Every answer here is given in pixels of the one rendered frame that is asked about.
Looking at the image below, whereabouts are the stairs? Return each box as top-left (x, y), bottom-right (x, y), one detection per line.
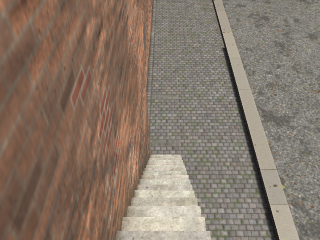
top-left (115, 154), bottom-right (211, 240)

